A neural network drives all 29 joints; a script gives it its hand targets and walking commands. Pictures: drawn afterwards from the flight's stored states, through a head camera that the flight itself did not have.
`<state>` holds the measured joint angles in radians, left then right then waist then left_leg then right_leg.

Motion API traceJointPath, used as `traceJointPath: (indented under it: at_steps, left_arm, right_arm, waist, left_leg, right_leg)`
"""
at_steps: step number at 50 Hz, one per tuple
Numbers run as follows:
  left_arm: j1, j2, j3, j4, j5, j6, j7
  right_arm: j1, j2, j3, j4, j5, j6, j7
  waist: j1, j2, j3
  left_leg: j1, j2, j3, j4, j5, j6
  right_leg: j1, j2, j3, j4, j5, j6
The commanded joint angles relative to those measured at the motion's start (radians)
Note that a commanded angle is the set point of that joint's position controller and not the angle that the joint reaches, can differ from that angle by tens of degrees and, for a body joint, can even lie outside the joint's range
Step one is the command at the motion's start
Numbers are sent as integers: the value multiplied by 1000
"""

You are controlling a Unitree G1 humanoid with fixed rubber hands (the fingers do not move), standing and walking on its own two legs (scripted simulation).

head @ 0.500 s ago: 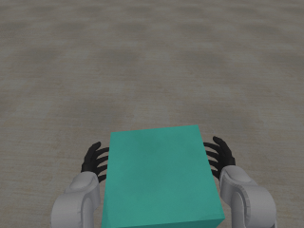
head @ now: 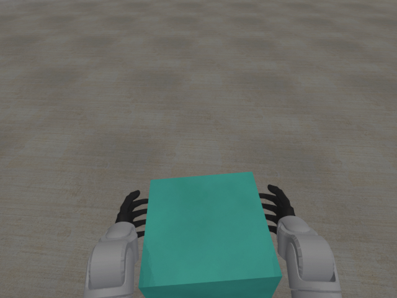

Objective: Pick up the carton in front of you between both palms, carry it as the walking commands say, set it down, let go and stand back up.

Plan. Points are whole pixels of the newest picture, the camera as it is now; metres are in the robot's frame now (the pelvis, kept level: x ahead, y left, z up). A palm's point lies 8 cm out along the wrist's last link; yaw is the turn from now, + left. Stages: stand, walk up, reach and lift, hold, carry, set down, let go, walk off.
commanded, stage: carry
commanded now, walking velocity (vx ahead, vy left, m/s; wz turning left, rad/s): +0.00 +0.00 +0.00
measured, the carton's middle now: (207, 250) +0.25 +0.00 -0.03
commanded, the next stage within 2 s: hold in 0.76 s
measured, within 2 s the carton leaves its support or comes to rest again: neither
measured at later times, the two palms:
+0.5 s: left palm (128, 229) +0.27 +0.16 +0.04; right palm (277, 225) +0.27 -0.14 +0.04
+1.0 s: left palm (112, 243) +0.24 +0.18 +0.05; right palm (269, 231) +0.25 -0.12 +0.04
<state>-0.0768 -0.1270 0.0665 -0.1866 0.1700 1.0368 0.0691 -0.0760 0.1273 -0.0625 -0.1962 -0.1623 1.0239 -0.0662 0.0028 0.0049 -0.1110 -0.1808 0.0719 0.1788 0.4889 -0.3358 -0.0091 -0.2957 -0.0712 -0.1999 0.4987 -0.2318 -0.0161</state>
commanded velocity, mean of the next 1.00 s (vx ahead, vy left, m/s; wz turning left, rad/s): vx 0.00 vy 0.00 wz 0.00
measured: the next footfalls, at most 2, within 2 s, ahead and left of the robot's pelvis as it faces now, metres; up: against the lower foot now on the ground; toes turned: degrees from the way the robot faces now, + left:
none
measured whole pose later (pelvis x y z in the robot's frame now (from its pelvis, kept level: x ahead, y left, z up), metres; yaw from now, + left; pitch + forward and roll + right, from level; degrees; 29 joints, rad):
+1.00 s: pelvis -0.04 +0.01 +0.01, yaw +3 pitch -6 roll +0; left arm -0.22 -0.14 0.19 0.21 0.26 0.71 0.02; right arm -0.20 0.14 -0.15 0.17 -0.26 0.72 -0.03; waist 0.01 0.02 0.04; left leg -0.04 -0.01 -0.01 0.37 -0.23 0.01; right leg -0.11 -0.02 0.02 0.35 -0.13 0.03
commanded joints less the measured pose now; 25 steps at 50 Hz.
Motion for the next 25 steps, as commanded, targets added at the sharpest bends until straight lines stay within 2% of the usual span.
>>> traceJointPath:
  at_steps: [1, 12, 16, 20, 25]
  left_arm:
    - [-428, -733, -526, -36, -250, -91, -180]
    - [-548, -804, -420, 256, -172, -337, -249]
    - [-600, -865, -429, 313, -172, -406, -275]
    - [-602, -915, -466, 303, -188, -411, -286]
    - [-552, -922, -497, 255, -207, -355, -279]
  right_arm:
    - [-380, 762, 515, 5, 224, -72, 168]
    - [-518, 831, 413, 287, 152, -320, 241]
    - [-572, 890, 424, 343, 154, -391, 265]
    - [-575, 938, 465, 329, 172, -397, 275]
    - [-530, 946, 495, 275, 191, -338, 267]
  waist:
    - [-1, -3, -150]
    - [-1, -4, -179]
    - [-2, -3, -202]
    - [-2, -4, -229]
    - [-2, -5, -242]
  left_leg:
    - [-16, 104, -92, -88, 218, 13]
    - [-26, 100, -99, -92, 175, 19]
    - [-19, 99, -99, -86, 186, 21]
    - [-4, 99, -96, -68, 225, 20]
    - [2, 100, -93, -46, 275, 19]
  right_leg:
    - [109, -108, 114, -63, 235, -2]
    - [113, -106, 115, -69, 201, -1]
    - [122, -106, 114, -63, 213, -2]
    - [129, -108, 111, -50, 250, -2]
    - [129, -112, 108, -33, 297, 0]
